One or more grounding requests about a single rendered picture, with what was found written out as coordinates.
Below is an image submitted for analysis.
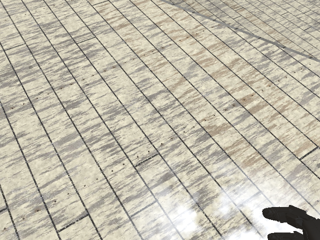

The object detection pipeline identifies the robot right hand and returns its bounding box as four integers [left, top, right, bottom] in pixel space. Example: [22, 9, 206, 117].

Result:
[262, 205, 320, 240]

